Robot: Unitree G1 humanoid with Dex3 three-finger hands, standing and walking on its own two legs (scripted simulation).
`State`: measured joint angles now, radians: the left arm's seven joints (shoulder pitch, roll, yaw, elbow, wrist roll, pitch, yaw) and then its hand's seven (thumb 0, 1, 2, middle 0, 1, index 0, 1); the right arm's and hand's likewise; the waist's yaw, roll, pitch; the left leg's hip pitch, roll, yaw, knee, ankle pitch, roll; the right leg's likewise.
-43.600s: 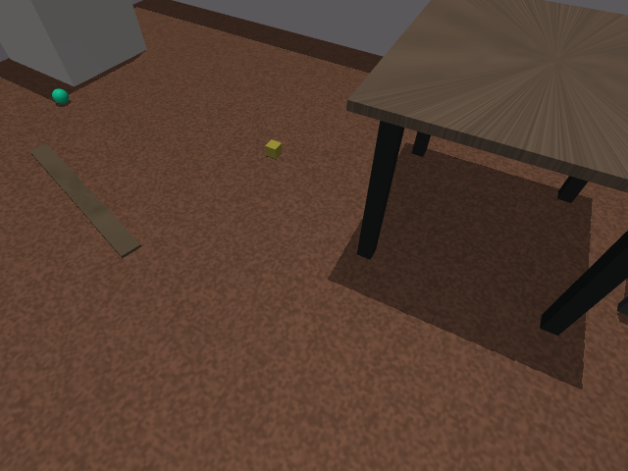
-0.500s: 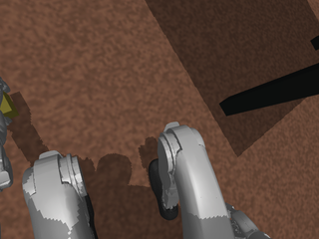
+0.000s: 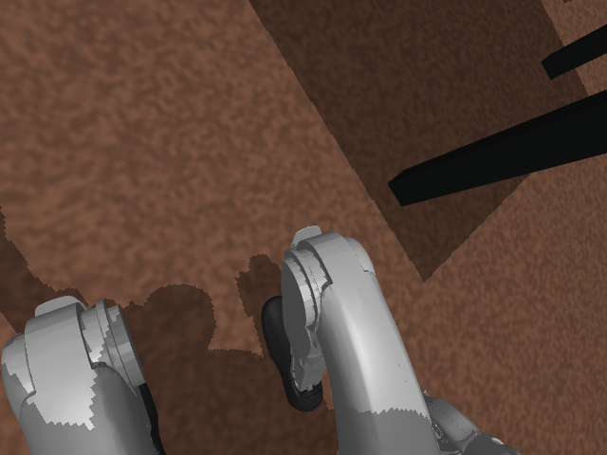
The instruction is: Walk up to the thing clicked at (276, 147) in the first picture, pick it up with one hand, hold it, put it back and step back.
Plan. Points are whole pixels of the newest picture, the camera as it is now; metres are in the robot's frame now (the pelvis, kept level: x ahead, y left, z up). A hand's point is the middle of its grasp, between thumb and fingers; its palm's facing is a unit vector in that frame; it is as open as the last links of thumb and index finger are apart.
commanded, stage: rest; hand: left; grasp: from above
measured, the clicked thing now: out of the picture +0.44 +0.31 -0.26
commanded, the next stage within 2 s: open in 0.54 s
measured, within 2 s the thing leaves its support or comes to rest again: neither
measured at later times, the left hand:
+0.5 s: hand out of the picture +0.42 +0.30 -0.25, palm faces -0.42 -0.22 -0.88, open 9.4 cm
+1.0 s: hand out of the picture +0.42 +0.31 -0.26, palm faces -0.41 -0.23 -0.88, open 11.3 cm
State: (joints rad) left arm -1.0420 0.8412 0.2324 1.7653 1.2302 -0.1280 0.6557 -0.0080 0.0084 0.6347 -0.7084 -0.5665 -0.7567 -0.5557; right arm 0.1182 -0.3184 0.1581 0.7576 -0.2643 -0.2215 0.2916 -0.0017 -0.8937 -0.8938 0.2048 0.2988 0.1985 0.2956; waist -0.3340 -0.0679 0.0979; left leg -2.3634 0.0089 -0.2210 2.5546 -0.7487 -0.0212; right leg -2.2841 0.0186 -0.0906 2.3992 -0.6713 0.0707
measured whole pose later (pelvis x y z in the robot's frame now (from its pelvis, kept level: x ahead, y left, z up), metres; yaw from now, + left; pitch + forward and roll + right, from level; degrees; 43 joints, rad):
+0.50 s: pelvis +0.00 +0.00 +0.00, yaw -2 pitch +29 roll -13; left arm -1.07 0.90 0.20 1.85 1.23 -0.14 0.71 -0.01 0.01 0.62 -0.71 -0.59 -0.76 -0.56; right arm 0.10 -0.34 0.22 0.75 -0.28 -0.30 0.35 0.00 -0.90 -0.90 0.20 0.30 0.20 0.30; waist -0.36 -0.09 0.14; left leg -2.35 0.01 -0.25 2.58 -0.75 -0.01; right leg -2.26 0.03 -0.11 2.39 -0.66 0.08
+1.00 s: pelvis -0.01 +0.00 +0.00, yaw -2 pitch +27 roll -14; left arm -1.08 0.95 0.20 1.86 1.21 -0.14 0.71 0.00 -0.11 0.66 -0.46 -0.70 -0.48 -0.68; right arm 0.10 -0.35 0.24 0.75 -0.28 -0.32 0.36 0.00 -0.90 -0.90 0.20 0.30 0.20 0.30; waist -0.37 -0.12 0.18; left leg -2.34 0.01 -0.27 2.58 -0.74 -0.01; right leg -2.24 0.03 -0.13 2.38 -0.64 0.08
